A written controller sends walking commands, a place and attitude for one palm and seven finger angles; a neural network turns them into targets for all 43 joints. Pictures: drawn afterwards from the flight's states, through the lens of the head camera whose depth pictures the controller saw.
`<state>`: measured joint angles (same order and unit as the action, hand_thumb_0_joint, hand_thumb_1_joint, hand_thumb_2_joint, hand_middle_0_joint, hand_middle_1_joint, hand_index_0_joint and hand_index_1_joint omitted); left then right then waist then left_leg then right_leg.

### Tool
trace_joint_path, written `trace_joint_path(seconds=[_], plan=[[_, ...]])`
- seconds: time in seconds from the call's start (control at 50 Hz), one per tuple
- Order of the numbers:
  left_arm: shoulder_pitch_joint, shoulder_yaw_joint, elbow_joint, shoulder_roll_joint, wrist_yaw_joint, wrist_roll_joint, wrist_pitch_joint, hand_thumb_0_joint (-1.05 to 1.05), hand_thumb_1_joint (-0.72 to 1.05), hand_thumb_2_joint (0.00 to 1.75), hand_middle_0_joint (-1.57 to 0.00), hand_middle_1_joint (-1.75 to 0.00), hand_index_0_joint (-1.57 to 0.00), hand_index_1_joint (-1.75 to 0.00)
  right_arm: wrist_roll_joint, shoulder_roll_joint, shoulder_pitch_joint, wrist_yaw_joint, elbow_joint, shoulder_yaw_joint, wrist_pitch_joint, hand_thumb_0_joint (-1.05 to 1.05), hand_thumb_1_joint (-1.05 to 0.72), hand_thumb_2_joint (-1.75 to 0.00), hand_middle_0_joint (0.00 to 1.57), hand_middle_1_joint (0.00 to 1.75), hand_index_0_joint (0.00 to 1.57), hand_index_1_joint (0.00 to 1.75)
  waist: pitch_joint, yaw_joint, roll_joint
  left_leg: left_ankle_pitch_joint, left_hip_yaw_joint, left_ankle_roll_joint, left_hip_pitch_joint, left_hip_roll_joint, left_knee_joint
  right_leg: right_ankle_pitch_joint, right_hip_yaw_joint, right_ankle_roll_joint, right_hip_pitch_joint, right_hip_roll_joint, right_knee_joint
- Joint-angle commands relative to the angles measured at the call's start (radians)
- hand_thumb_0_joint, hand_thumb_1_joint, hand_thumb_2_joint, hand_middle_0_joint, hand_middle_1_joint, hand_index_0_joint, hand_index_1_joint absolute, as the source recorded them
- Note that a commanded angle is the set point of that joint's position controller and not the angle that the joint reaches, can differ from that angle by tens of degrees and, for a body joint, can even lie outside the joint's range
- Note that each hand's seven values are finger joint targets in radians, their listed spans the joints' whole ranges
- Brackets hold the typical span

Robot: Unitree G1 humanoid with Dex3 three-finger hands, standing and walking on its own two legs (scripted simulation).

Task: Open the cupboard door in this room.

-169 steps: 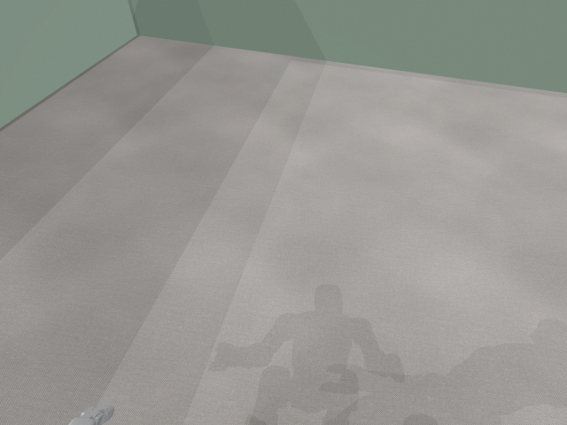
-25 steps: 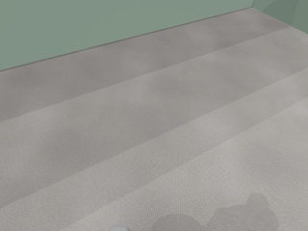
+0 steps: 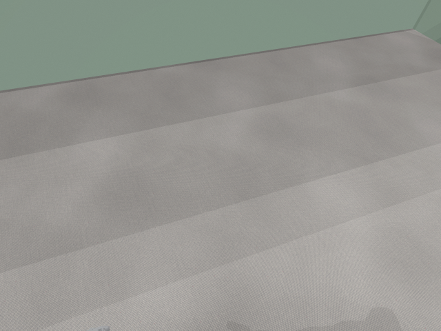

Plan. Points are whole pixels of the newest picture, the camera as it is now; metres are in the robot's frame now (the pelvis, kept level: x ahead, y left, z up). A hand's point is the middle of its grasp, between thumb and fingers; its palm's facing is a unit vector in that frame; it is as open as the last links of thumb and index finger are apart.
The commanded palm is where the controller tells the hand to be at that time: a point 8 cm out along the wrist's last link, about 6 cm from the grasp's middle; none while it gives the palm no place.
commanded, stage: turn or walk to find it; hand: left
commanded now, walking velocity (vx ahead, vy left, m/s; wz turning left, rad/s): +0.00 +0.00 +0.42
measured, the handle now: out of the picture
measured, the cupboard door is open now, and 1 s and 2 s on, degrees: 0 0 0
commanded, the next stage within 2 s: none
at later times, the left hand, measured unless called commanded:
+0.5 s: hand out of the picture -0.04 +0.20 -0.19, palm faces +0.28 -0.93 -0.22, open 7.4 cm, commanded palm none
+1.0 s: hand out of the picture -0.02 +0.20 -0.15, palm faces +0.43 -0.85 -0.30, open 7.3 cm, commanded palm none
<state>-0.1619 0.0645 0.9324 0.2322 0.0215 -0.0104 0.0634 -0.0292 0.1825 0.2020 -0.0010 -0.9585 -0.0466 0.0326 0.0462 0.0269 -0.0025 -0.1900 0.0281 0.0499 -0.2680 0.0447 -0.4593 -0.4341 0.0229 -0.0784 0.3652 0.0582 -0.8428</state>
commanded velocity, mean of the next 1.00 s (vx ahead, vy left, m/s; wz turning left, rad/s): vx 0.00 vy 0.00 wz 0.42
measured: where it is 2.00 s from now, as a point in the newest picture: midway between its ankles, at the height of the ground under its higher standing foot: outside the picture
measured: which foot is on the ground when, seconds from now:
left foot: down 0.00-0.10, up 0.12-0.48, down 0.50-0.94, up 0.96-1.00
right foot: up 0.00-0.08, down 0.10-0.50, up 0.52-0.92, down 0.94-1.00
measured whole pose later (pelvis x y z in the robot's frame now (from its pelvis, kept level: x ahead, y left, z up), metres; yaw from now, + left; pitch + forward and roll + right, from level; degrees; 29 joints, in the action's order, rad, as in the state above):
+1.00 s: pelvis -0.03 -0.03 -0.01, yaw +26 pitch +0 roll +1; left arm -0.17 0.04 0.90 0.19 0.02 -0.01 0.02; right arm -0.02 0.23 0.21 -0.01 -0.96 -0.07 0.06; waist 0.05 0.03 0.06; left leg -0.41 0.07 -0.01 -0.38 0.04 -0.74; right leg -0.34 0.09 0.02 0.26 0.03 -0.59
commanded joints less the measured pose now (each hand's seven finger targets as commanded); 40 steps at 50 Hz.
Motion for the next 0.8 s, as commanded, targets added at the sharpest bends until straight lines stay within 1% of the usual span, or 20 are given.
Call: trace_joint_path(seconds=[0.0, 0.04, 0.06, 0.08, 0.1, 0.14, 0.18, 0.22, 0.36, 0.4, 0.44, 0.46, 0.48, 0.5, 0.52, 0.54, 0.58, 0.62, 0.72, 0.78], plan=[[-0.055, 0.012, -0.069, 0.059, 0.005, 0.002, -0.036, 0.0, 0.9, 0.9, -0.2, -0.3, -0.2, -0.3, 0.001, 0.213, 0.015, 0.012, 0.065, -0.062, -0.01, 0.0, -0.9, -0.9, 0.2, 0.3, 0.2, 0.3, -0.08, -0.018, 0.148, 0.239, 0.313, 0.113, 0.039, -0.242, 0.107, 0.05, 0.01, 0.018, -0.08, -0.03, 0.205], [-0.123, 0.018, -0.054, 0.075, 0.01, 0.002, -0.047, 0.0, 0.9, 0.9, -0.2, -0.3, -0.2, -0.3, 0.01, 0.198, -0.006, 0.007, 0.074, -0.061, -0.008, 0.0, -0.9, -0.9, 0.2, 0.3, 0.2, 0.3, -0.106, -0.057, 0.091, 0.12, 0.276, 0.055, -0.078, -0.186, 0.038, 0.212, 0.01, 0.025, -0.265, -0.01, 0.431], [-0.142, 0.028, -0.058, 0.132, 0.015, -0.01, -0.057, 0.0, 0.9, 0.9, -0.2, -0.3, -0.2, -0.3, 0.019, 0.15, 0.012, 0.002, 0.08, -0.056, -0.007, 0.0, -0.9, -0.9, 0.2, 0.3, 0.2, 0.3, -0.125, -0.062, -0.068, -0.024, 0.194, -0.006, -0.206, -0.104, -0.09, 0.178, -0.119, 0.066, -0.383, 0.125, 0.54], [-0.141, 0.044, -0.067, 0.218, 0.019, -0.022, -0.062, 0.0, 0.9, 0.9, -0.2, -0.3, -0.2, -0.3, 0.018, 0.095, 0.008, 0.0, 0.112, -0.046, -0.008, 0.0, -0.9, -0.9, 0.2, 0.3, 0.2, 0.3, -0.09, -0.072, -0.326, -0.303, 0.022, -0.074, -0.357, 0.035, -0.321, 0.224, -0.377, 0.173, -0.389, 0.372, 0.6], [-0.113, 0.042, -0.086, 0.222, 0.021, -0.013, -0.056, 0.0, 0.9, 0.9, -0.2, -0.3, -0.2, -0.3, 0.008, 0.152, -0.013, 0.002, 0.11, -0.064, 0.002, 0.0, -0.9, -0.9, 0.2, 0.3, 0.2, 0.3, -0.075, -0.074, -0.23, -0.37, 0.043, -0.075, -0.305, -0.004, -0.515, 0.265, -0.36, 0.243, -0.236, 0.445, 0.607], [0.004, 0.031, -0.107, 0.158, 0.022, -0.01, -0.06, 0.0, 0.9, 0.9, -0.2, -0.3, -0.2, -0.3, 0.003, 0.139, 0.015, -0.009, 0.065, -0.068, 0.026, 0.0, -0.9, -0.9, 0.2, 0.3, 0.2, 0.3, -0.003, -0.013, -0.163, -0.255, 0.057, -0.078, -0.297, -0.035, -0.697, 0.176, -0.214, 0.21, -0.124, 0.314, 0.614], [0.031, 0.014, -0.109, 0.116, 0.016, -0.009, -0.069, 0.0, 0.9, 0.9, -0.2, -0.3, -0.2, -0.3, 0.002, 0.132, 0.056, -0.017, 0.036, -0.064, 0.026, 0.0, -0.9, -0.9, 0.2, 0.3, 0.2, 0.3, 0.015, 0.009, -0.132, -0.17, 0.019, -0.095, -0.298, -0.054, -0.752, 0.274, -0.086, 0.183, -0.133, 0.244, 0.571], [0.006, 0.014, -0.1, 0.113, 0.018, -0.014, -0.073, 0.0, 0.9, 0.9, -0.2, -0.3, -0.2, -0.3, 0.006, 0.118, 0.056, -0.019, 0.032, -0.06, 0.026, 0.0, -0.9, -0.9, 0.2, 0.3, 0.2, 0.3, 0.015, 0.002, -0.142, -0.159, -0.006, -0.109, -0.286, -0.068, -0.722, 0.334, -0.035, 0.181, -0.152, 0.24, 0.554], [-0.12, 0.033, -0.042, 0.174, 0.013, -0.024, -0.065, 0.0, 0.9, 0.9, -0.2, -0.3, -0.2, -0.3, 0.016, 0.093, -0.059, -0.015, 0.064, -0.036, 0.013, 0.0, -0.9, -0.9, 0.2, 0.3, 0.2, 0.3, -0.027, -0.072, -0.193, -0.267, -0.09, -0.114, -0.18, -0.076, -0.362, 0.574, -0.005, 0.216, -0.257, 0.289, 0.455], [-0.117, 0.039, -0.033, 0.184, 0.012, -0.024, -0.063, 0.0, 0.9, 0.9, -0.2, -0.3, -0.2, -0.3, 0.021, 0.093, -0.034, -0.012, 0.06, -0.033, 0.003, 0.0, -0.9, -0.9, 0.2, 0.3, 0.2, 0.3, -0.063, -0.063, -0.204, -0.246, -0.112, -0.105, -0.113, -0.066, -0.235, 0.662, 0.013, 0.202, -0.283, 0.294, 0.391], [-0.095, 0.041, -0.032, 0.184, 0.01, -0.015, -0.057, 0.0, 0.9, 0.9, -0.2, -0.3, -0.2, -0.3, 0.019, 0.109, 0.031, -0.009, 0.041, -0.034, -0.006, 0.0, -0.9, -0.9, 0.2, 0.3, 0.2, 0.3, -0.1, -0.023, -0.175, -0.071, -0.125, -0.095, 0.021, -0.059, -0.046, 0.625, 0.078, 0.141, -0.24, 0.263, 0.296], [-0.099, 0.036, -0.038, 0.159, 0.008, -0.004, -0.05, 0.0, 0.9, 0.9, -0.2, -0.3, -0.2, -0.3, 0.016, 0.153, 0.073, -0.009, 0.031, -0.043, -0.016, 0.0, -0.9, -0.9, 0.2, 0.3, 0.2, 0.3, -0.129, 0.001, -0.051, 0.087, -0.073, -0.079, 0.159, -0.103, 0.056, 0.503, 0.12, 0.092, -0.142, 0.227, 0.179], [-0.117, 0.025, -0.064, 0.094, 0.002, 0.003, -0.043, 0.0, 0.9, 0.9, -0.2, -0.3, -0.2, -0.3, 0.008, 0.251, 0.103, -0.005, 0.036, -0.063, -0.026, 0.0, -0.9, -0.9, 0.2, 0.3, 0.2, 0.3, -0.157, 0.012, 0.243, 0.409, 0.247, 0.024, 0.297, -0.339, 0.09, 0.091, 0.168, 0.015, 0.104, 0.098, -0.014], [-0.048, 0.003, -0.095, 0.067, 0.004, -0.005, -0.036, 0.0, 0.9, 0.9, -0.2, -0.3, -0.2, -0.3, 0.014, 0.302, 0.149, 0.002, 0.024, -0.073, -0.018, 0.0, -0.9, -0.9, 0.2, 0.3, 0.2, 0.3, -0.136, 0.04, 0.3, 0.597, 0.323, 0.12, 0.251, -0.448, 0.107, -0.226, 0.096, 0.001, 0.157, 0.053, -0.163], [-0.03, 0.01, -0.093, 0.079, 0.004, -0.007, -0.028, 0.0, 0.9, 0.9, -0.2, -0.3, -0.2, -0.3, 0.007, 0.29, 0.138, 0.008, 0.023, -0.073, -0.016, 0.0, -0.9, -0.9, 0.2, 0.3, 0.2, 0.3, -0.121, 0.036, 0.203, 0.524, 0.275, 0.15, 0.21, -0.452, 0.105, -0.193, 0.039, 0.015, 0.161, 0.071, -0.249], [-0.014, 0.012, -0.076, 0.069, 0.006, -0.01, -0.023, 0.0, 0.9, 0.9, -0.2, -0.3, -0.2, -0.3, 0.006, 0.254, 0.109, 0.019, 0.021, -0.062, -0.023, 0.0, -0.9, -0.9, 0.2, 0.3, 0.2, 0.3, -0.113, 0.032, 0.258, 0.474, 0.252, 0.126, 0.187, -0.385, 0.116, -0.134, 0.006, 0.011, 0.185, 0.077, -0.271], [-0.01, 0.021, -0.056, 0.088, -0.005, -0.007, -0.025, 0.0, 0.9, 0.9, -0.2, -0.3, -0.2, -0.3, 0.006, 0.212, 0.016, 0.024, 0.05, -0.043, -0.021, 0.0, -0.9, -0.9, 0.2, 0.3, 0.2, 0.3, -0.041, 0.001, 0.228, 0.403, 0.175, 0.097, 0.107, -0.305, 0.117, -0.023, -0.003, 0.011, 0.167, 0.07, -0.293], [-0.048, 0.02, -0.038, 0.082, -0.012, -0.006, -0.028, 0.0, 0.9, 0.9, -0.2, -0.3, -0.2, -0.3, 0.008, 0.207, -0.008, 0.024, 0.06, -0.041, -0.027, 0.0, -0.9, -0.9, 0.2, 0.3, 0.2, 0.3, -0.057, -0.016, 0.17, 0.396, 0.134, 0.088, 0.114, -0.273, 0.117, 0.017, 0.012, 0.002, 0.146, 0.056, -0.272], [-0.022, 0.014, -0.056, 0.072, -0.009, -0.004, -0.027, 0.0, 0.9, 0.9, -0.2, -0.3, -0.2, -0.3, 0.008, 0.215, 0.032, 0.022, 0.057, -0.047, -0.025, 0.0, -0.9, -0.9, 0.2, 0.3, 0.2, 0.3, -0.072, 0.002, 0.138, 0.363, 0.188, 0.111, 0.159, -0.276, 0.126, 0.009, 0.01, -0.009, 0.132, 0.032, -0.144], [-0.002, 0.011, -0.076, 0.061, -0.005, -0.001, -0.029, 0.0, 0.9, 0.9, -0.2, -0.3, -0.2, -0.3, 0.003, 0.22, 0.026, 0.018, 0.062, -0.054, -0.018, 0.0, -0.9, -0.9, 0.2, 0.3, 0.2, 0.3, -0.071, 0.01, 0.163, 0.334, 0.226, 0.121, 0.137, -0.276, 0.113, -0.022, 0.014, -0.003, 0.08, 0.014, -0.019]])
